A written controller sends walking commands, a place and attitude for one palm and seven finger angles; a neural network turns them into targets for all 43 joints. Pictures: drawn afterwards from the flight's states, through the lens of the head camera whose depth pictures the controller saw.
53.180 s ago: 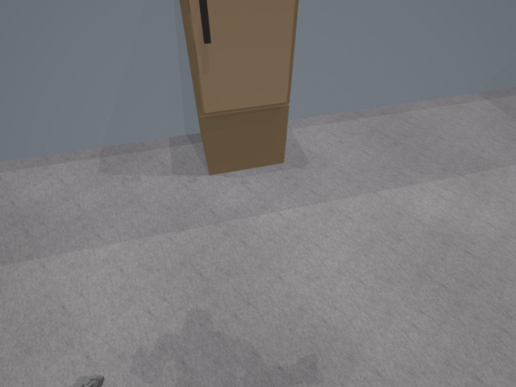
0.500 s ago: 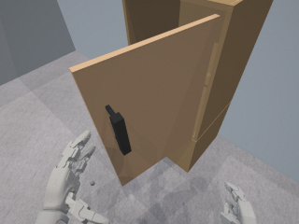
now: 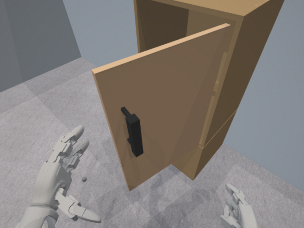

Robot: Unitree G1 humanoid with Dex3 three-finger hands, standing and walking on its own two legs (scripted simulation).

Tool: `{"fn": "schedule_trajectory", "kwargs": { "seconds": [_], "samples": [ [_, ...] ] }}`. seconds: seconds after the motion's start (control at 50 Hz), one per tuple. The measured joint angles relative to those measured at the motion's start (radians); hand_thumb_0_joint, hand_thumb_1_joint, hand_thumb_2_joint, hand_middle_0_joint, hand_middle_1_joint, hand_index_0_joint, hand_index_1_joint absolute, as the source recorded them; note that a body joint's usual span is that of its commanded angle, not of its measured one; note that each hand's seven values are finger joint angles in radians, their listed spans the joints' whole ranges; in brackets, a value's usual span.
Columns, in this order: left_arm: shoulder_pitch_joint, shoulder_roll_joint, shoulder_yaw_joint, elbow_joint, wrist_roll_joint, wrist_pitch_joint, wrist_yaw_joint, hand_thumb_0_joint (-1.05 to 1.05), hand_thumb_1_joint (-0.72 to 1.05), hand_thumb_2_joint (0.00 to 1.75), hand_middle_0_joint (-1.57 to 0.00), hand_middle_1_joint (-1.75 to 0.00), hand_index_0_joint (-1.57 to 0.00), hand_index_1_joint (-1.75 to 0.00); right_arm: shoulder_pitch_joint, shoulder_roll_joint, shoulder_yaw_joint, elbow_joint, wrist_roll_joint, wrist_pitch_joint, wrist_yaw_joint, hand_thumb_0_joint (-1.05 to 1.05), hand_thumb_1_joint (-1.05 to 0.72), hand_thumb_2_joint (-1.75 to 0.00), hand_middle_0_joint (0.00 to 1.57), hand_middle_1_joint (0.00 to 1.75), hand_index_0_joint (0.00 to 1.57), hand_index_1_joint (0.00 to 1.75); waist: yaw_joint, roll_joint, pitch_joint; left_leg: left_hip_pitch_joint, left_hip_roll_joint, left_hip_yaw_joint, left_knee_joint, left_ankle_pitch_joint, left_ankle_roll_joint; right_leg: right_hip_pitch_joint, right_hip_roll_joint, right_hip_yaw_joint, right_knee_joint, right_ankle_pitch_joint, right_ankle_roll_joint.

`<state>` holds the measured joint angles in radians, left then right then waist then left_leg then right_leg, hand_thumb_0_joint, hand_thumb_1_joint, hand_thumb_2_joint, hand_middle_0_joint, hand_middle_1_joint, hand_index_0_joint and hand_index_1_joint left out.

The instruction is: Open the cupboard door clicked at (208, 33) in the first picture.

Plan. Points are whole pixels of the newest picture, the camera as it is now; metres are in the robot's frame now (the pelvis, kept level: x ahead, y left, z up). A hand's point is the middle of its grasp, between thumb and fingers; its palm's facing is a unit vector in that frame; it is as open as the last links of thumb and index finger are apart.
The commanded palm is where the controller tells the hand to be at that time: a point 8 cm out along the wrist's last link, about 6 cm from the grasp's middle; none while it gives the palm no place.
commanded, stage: draw the hand back to the body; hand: left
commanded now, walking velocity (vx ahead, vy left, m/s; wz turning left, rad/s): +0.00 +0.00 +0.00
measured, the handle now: (131, 132) +0.34 +0.09 +0.09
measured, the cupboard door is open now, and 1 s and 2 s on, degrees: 77 77 77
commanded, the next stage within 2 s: step back with the hand held close in 1.20 s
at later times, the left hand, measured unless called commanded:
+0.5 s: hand (46, 158) +0.22 +0.24 +0.15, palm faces +0.32 -0.88 -0.36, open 13.0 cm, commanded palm +0.17 +0.28 +0.17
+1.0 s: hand (30, 140) +0.23 +0.26 +0.19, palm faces +0.44 -0.81 -0.39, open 7.7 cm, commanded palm +0.18 +0.30 +0.20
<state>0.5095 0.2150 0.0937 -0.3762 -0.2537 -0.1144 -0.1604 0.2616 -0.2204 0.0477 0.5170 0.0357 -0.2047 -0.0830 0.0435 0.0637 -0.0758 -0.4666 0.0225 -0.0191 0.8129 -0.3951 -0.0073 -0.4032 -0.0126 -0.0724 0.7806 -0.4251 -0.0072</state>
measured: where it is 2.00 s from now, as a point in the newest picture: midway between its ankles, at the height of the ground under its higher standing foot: outside the picture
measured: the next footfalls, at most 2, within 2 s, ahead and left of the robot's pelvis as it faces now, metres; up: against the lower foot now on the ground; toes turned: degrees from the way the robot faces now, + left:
none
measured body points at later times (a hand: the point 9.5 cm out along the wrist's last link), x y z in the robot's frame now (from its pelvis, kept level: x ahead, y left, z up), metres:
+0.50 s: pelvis +0.02 +0.02 +0.03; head +0.01 +0.01 +0.48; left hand +0.19 +0.29 +0.17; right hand +0.20 -0.19 -0.05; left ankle +0.02 +0.12 -0.71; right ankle -0.01 -0.11 -0.71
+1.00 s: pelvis +0.03 +0.01 +0.04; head +0.02 -0.01 +0.49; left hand +0.20 +0.30 +0.21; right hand +0.22 -0.22 -0.05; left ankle +0.02 +0.12 -0.71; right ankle -0.01 -0.11 -0.71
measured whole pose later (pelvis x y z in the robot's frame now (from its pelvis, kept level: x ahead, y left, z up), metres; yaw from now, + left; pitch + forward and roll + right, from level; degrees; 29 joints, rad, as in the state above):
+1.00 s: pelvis +0.03 +0.01 +0.04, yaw -2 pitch -4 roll +0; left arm 0.45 0.33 0.33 -0.38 -0.06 -0.07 0.12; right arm 0.18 -0.23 0.01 0.63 -0.01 -0.08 -0.08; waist 0.08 0.06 0.03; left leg -0.09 0.01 0.03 0.41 -0.26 0.00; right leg -0.05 -0.01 -0.03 0.38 -0.27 0.01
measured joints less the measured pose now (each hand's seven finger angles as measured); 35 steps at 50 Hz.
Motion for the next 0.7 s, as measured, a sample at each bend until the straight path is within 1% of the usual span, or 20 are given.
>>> {"fn": "schedule_trajectory", "kwargs": {
  "seconds": [0.14,0.16,0.18,0.22,0.24,0.3,0.36,0.48,0.7],
  "samples": [
    [-0.012,0.024,0.055,-0.011,-0.027,0.045,-0.025,-0.02,-0.47,0.31,-0.15,-0.30,-0.16,-0.31,-0.010,-0.007,0.005,0.019,0.004,-0.015,-0.008,0.02,-0.90,-0.90,0.20,0.30,0.20,0.30,0.010,-0.001,0.009,0.038,-0.003,-0.002,-0.031,0.011,0.007,0.047,-0.002,-0.003,-0.045,0.018,0.007],
    [-0.017,0.036,0.054,-0.016,0.006,0.051,0.001,-0.02,-0.46,0.32,-0.15,-0.30,-0.16,-0.31,-0.012,-0.006,0.005,0.023,0.000,-0.014,-0.014,0.02,-0.90,-0.90,0.20,0.30,0.20,0.30,0.016,-0.002,0.015,0.051,-0.003,0.000,-0.039,0.013,0.007,0.058,-0.001,0.000,-0.055,0.022,0.008],
    [-0.018,0.050,0.051,-0.024,0.044,0.055,0.042,-0.02,-0.44,0.33,-0.15,-0.30,-0.16,-0.31,-0.017,-0.004,0.005,0.029,-0.007,-0.010,-0.020,0.02,-0.90,-0.90,0.20,0.30,0.20,0.30,0.020,-0.004,0.022,0.067,-0.001,0.004,-0.052,0.017,0.008,0.074,0.001,0.003,-0.070,0.028,0.009],
    [-0.009,0.065,0.049,-0.034,0.104,0.058,0.122,-0.02,-0.40,0.34,-0.15,-0.30,-0.16,-0.31,-0.027,-0.001,0.005,0.037,-0.017,0.003,-0.028,0.02,-0.90,-0.90,0.20,0.30,0.20,0.30,0.020,-0.005,0.037,0.102,0.000,0.009,-0.086,0.030,0.009,0.108,0.002,0.008,-0.109,0.046,0.012],
    [-0.004,0.068,0.048,-0.037,0.126,0.060,0.155,-0.02,-0.37,0.36,-0.15,-0.30,-0.16,-0.31,-0.031,0.001,0.005,0.040,-0.021,0.009,-0.029,0.02,-0.90,-0.90,0.20,0.30,0.20,0.30,0.019,-0.005,0.044,0.119,-0.001,0.012,-0.105,0.037,0.010,0.125,0.002,0.011,-0.129,0.055,0.013],
    [0.008,0.071,0.050,-0.039,0.170,0.059,0.220,-0.01,-0.29,0.39,-0.16,-0.30,-0.16,-0.31,-0.040,0.004,0.005,0.051,-0.031,0.027,-0.029,0.02,-0.90,-0.90,0.20,0.30,0.20,0.30,0.019,-0.010,0.064,0.170,-0.004,0.022,-0.163,0.060,0.016,0.173,0.000,0.019,-0.187,0.081,0.017],
    [0.008,0.075,0.053,-0.033,0.194,0.056,0.255,-0.01,-0.19,0.43,-0.16,-0.30,-0.17,-0.31,-0.045,0.004,0.005,0.065,-0.037,0.038,-0.028,0.01,-0.90,-0.90,0.20,0.30,0.20,0.30,0.022,-0.014,0.082,0.214,-0.010,0.029,-0.214,0.079,0.020,0.215,-0.005,0.026,-0.238,0.102,0.021],
    [0.003,0.089,0.083,-0.036,0.212,0.049,0.280,-0.01,0.01,0.52,-0.17,-0.30,-0.18,-0.31,-0.053,0.007,0.003,0.089,-0.045,0.055,-0.017,0.01,-0.90,-0.90,0.20,0.30,0.20,0.30,0.026,-0.017,0.100,0.284,-0.021,0.044,-0.296,0.106,0.027,0.276,-0.015,0.038,-0.310,0.128,0.029],
    [-0.027,0.112,0.169,-0.040,0.209,0.047,0.281,0.00,0.39,0.68,-0.19,-0.30,-0.19,-0.31,-0.072,0.010,-0.012,0.100,-0.048,0.093,0.003,0.01,-0.90,-0.90,0.20,0.30,0.20,0.30,0.033,-0.012,0.104,0.349,-0.024,0.056,-0.369,0.124,0.026,0.333,-0.016,0.049,-0.376,0.147,0.030]
  ]
}}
